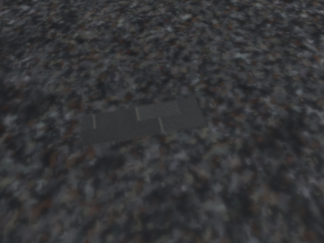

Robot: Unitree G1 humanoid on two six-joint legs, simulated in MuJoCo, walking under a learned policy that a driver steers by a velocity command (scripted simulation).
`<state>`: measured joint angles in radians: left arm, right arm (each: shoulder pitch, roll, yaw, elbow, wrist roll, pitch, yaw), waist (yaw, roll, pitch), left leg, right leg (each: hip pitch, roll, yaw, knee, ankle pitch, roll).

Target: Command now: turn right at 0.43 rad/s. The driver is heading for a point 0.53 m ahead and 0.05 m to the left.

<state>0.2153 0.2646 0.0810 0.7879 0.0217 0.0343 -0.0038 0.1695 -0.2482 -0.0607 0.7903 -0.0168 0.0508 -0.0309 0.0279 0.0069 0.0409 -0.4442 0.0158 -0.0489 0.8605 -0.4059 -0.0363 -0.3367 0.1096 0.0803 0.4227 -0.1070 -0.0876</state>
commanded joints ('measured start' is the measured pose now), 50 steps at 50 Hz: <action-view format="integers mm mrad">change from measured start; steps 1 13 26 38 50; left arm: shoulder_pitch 1 63 -30 8 57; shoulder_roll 141 82 65 70 36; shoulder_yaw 32 10 -43 -58 -75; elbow -59 4 80 212 292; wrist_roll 8 -1 -14 -14 -15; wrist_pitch -6 6 -33 -43 -45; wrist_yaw -3 -2 28 40 41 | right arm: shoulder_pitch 40 -18 42 76 116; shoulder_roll -69 -93 -96 -73 -51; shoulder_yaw -10 9 6 18 39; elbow -58 -81 34 183 279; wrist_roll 8 0 3 5 6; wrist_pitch -18 -69 -51 -48 -50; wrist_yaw -5 -4 10 14 7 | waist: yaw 0 21 -37 -41 -40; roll -138 134 -72 -15 -9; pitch -113 -40 -34 18 21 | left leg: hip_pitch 52 265 318 307 291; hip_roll -28 172 44 62 67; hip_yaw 29 -110 -27 -41 -45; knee -86 -579 -514 -551 -548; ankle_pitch -21 562 305 267 246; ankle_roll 20 215 77 69 70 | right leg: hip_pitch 103 -62 193 153 139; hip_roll -264 -3 -210 -189 -178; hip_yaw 309 45 92 85 71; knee -145 498 -94 -152 -148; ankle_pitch -80 -300 86 -75 -81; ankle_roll -149 98 34 29 28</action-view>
